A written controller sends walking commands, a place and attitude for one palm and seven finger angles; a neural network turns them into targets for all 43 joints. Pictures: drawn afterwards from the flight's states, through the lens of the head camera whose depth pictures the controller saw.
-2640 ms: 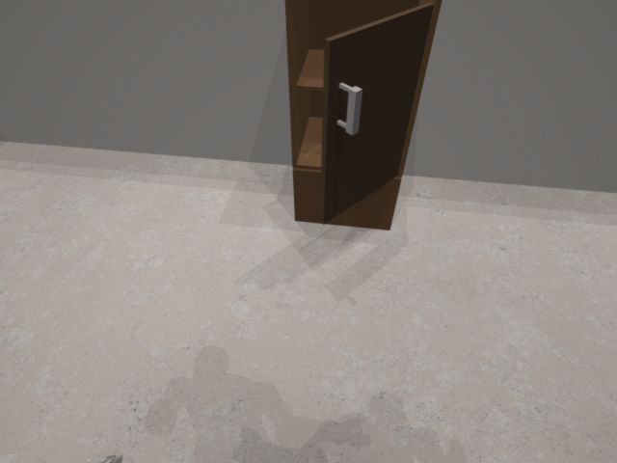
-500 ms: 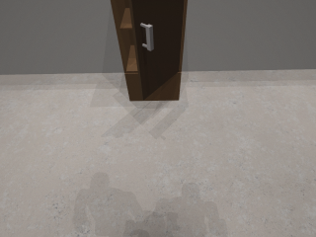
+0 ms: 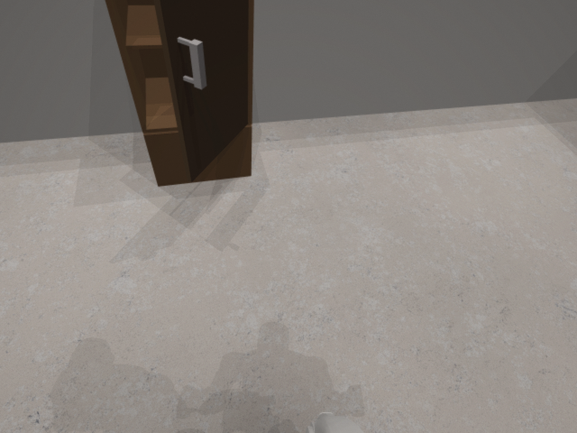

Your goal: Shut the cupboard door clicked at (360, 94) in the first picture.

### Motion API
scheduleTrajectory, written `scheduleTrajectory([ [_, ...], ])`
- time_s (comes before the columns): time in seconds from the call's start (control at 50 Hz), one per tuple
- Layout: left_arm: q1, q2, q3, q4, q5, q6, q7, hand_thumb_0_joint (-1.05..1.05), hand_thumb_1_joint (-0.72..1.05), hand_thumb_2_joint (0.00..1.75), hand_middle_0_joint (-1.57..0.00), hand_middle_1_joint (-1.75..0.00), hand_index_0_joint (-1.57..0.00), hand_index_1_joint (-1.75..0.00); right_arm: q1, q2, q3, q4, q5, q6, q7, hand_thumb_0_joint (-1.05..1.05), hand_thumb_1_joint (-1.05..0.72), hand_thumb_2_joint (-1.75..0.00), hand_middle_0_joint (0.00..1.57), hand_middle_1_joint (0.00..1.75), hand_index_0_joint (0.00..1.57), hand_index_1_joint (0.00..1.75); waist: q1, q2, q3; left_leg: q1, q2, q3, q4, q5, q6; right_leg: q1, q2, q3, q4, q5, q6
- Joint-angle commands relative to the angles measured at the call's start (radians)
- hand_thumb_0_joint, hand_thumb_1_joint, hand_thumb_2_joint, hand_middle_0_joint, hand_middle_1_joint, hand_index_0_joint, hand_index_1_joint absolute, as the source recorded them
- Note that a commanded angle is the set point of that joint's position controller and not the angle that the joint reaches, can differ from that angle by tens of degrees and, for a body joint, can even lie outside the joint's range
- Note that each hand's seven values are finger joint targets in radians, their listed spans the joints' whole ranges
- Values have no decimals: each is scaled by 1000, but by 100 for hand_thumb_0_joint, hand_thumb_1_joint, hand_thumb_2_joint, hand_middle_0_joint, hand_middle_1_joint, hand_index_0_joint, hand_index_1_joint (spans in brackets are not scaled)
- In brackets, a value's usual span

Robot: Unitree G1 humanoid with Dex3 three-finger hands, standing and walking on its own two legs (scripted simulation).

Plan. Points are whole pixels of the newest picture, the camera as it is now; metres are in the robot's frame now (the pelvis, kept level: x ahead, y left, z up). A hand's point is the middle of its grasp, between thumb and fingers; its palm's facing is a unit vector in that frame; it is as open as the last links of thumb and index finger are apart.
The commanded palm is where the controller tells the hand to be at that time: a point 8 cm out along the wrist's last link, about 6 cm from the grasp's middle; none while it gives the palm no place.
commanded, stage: walk around to get in front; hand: left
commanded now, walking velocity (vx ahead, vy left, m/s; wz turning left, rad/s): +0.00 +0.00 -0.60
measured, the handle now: (191, 62) +0.94 +0.34 -0.01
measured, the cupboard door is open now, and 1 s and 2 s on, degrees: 50 50 50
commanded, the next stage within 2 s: none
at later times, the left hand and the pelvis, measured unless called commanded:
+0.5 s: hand (202, 415) +0.17 +0.14 -0.16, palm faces -0.33 -0.91 -0.24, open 7.4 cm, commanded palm none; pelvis -0.01 -0.01 -0.01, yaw -19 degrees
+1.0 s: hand (214, 395) +0.20 +0.13 -0.16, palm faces -0.58 -0.79 -0.20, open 7.4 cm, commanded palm none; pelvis +0.00 +0.02 +0.00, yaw -38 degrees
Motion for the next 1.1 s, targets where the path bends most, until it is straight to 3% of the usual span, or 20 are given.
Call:
scheduleTrajectory([
  [0.0, -5, 40, 3, -83, -6, -25, -17, 0, 90, 90, -20, -30, -20, -30, -24, -182, -43, -81, -11, -32, -12, 0, -90, -90, 20, 30, 20, 30, -7, 213, -9, 74, 243, -80, -182, 375, 117, -71, -80, -67, 155, 1, 26],
  [0.1, -132, 17, -14, -119, -11, -29, -19, 0, 90, 90, -20, -30, -20, -30, 115, -210, -58, -31, -13, -27, -6, 0, -90, -90, 20, 30, 20, 30, -74, 225, -9, 176, 302, -37, -139, 580, 129, -2, -116, -128, -90, -30, 22],
  [0.24, -83, 37, -13, -106, -11, -47, -14, 0, 90, 90, -20, -30, -20, -30, 98, -241, -74, -22, -11, -17, 11, 0, -90, -90, 20, 30, 20, 30, -45, 232, -50, 90, 319, 58, 18, 562, 54, 280, -85, -186, -434, 79, -31],
  [0.26, -15, 68, -5, -89, -9, -59, -9, 0, 90, 90, -20, -30, -20, -30, 102, -233, -71, -24, -6, -16, 14, 0, -90, -90, 20, 30, 20, 30, -4, 168, -93, 17, 296, 108, 162, 499, 3, 435, -109, -160, -570, 211, -49],
  [0.28, 68, 177, 14, -68, -3, -74, 7, 0, 90, 90, -20, -30, -20, -30, 120, -174, -55, -49, 2, -12, 22, 0, -90, -90, 20, 30, 20, 30, 25, -109, -171, -224, 209, 181, 396, 191, -64, 678, -323, 91, -610, 505, -129],
  [0.3, 131, 233, 27, -52, -17, -73, 22, 0, 90, 90, -20, -30, -20, -30, 35, -134, -40, -102, 0, -4, 17, 0, -90, -90, 20, 30, 20, 30, 60, -225, -164, -386, 98, 101, 587, -313, -95, 653, -495, 303, -601, 898, -233],
  [0.34, 72, 200, 31, -65, -15, -61, 44, 0, 90, 90, -20, -30, -20, -30, -22, -137, -38, -110, 3, 8, 4, 0, -90, -90, 20, 30, 20, 30, 46, -176, -143, -419, 124, -32, 657, -259, -83, 574, -420, 263, -600, 706, -277],
  [0.4, -73, 145, 7, -115, -8, -55, 40, 0, 90, 90, -20, -30, -20, -30, 24, -136, -42, -66, -4, 21, 11, 0, -90, -90, 20, 30, 20, 30, -29, -85, -66, -300, 108, -4, 586, -134, -101, 356, -322, 146, -626, 522, -230],
  [0.52, -88, 164, 13, -117, -2, -48, 29, 0, 90, 90, -20, -30, -20, -30, 65, -120, -39, -69, 3, 8, 11, 0, -90, -90, 20, 30, 20, 30, -38, -106, -62, -151, 41, 40, 285, -94, -92, 257, -276, 218, -614, 399, -220],
  [0.58, -120, 136, 10, -124, -14, -38, 27, 0, 90, 90, -20, -30, -20, -30, 175, -132, -39, -44, 6, -9, 1, 0, -90, -90, 20, 30, 20, 30, -90, -84, -100, 43, 32, 52, -11, 65, -82, 195, -213, 199, -502, 384, -147],
  [0.62, -70, 22, -10, -156, -25, -29, 11, 0, 90, 90, -20, -30, -20, -30, 183, -291, -64, -62, -10, -23, -2, 0, -90, -90, 20, 30, 20, 30, -77, 388, -84, 140, 421, -360, -265, 107, 65, -57, 2, -36, -108, -163, -27],
  [0.64, -60, 45, -2, -147, -10, -24, 17, 0, 90, 90, -20, -30, -20, -30, 148, -295, -62, -65, -10, -25, -5, 0, -90, -90, 20, 30, 20, 30, -73, 423, -81, 52, 510, -432, -276, 83, 115, -53, -53, 1, 84, -214, -14],
  [0.68, -82, 59, 16, -123, -2, -34, -5, 0, 90, 90, -20, -30, -20, -30, 70, -217, -43, -84, -16, -34, -7, 0, -90, -90, 20, 30, 20, 30, -39, 195, -3, -30, 385, -255, -254, 143, 111, -33, -87, -26, 224, -87, -8],
  [0.74, -48, 16, 5, -98, -10, -26, -16, 0, 90, 90, -20, -30, -20, -30, 47, -179, -39, -75, -10, -35, -9, 0, -90, -90, 20, 30, 20, 30, -30, 237, -37, 60, 302, -26, -197, 356, 84, -21, -109, -82, 191, -13, 16],
  [0.94, -120, -20, -12, -118, -11, -32, -12, 0, 90, 90, -20, -30, -20, -30, 132, -211, -79, -9, -15, -17, 10, 0, -90, -90, 20, 30, 20, 30, -90, 271, -64, 143, 377, 70, -122, 445, 106, 129, -116, -184, -224, -72, 0],
  [1.0, -37, -6, -7, -96, -13, -48, -4, 0, 90, 90, -20, -30, -20, -30, 97, -217, -83, -10, -11, -13, 17, 0, -90, -90, 20, 30, 20, 30, -40, 238, -103, 91, 368, 146, 4, 420, 42, 289, -99, -205, -460, 87, -30],
  [1.02, 12, 34, 0, -80, -10, -58, 2, 0, 90, 90, -20, -30, -20, -30, 104, -199, -81, -16, -5, -11, 22, 0, -90, -90, 20, 30, 20, 30, -15, 155, -125, -6, 340, 184, 135, 338, -11, 435, -131, -166, -587, 213, -52],
  [1.04, 66, 146, 17, -66, 0, -72, 15, 0, 90, 90, -20, -30, -20, -30, 112, -124, -61, -43, 0, -2, 31, 0, -90, -90, 20, 30, 20, 30, 13, -146, -141, -273, 227, 235, 343, -66, -78, 627, -353, 128, -680, 358, -135],
  [1.06, 130, 201, 29, -50, -14, -71, 27, 0, 90, 90, -20, -30, -20, -30, 24, -97, -45, -96, -8, 8, 28, 0, -90, -90, 20, 30, 20, 30, 57, -246, -119, -438, 131, 129, 530, -333, -101, 587, -489, 311, -700, 505, -228],
  [1.08, 133, 197, 34, -49, -18, -66, 34, 0, 90, 90, -20, -30, -20, -30, -21, -118, -44, -109, -4, 19, 22, 0, -90, -90, 20, 30, 20, 30, 68, -218, -105, -457, 135, 25, 606, -300, -88, 515, -462, 323, -747, 213, -256],
])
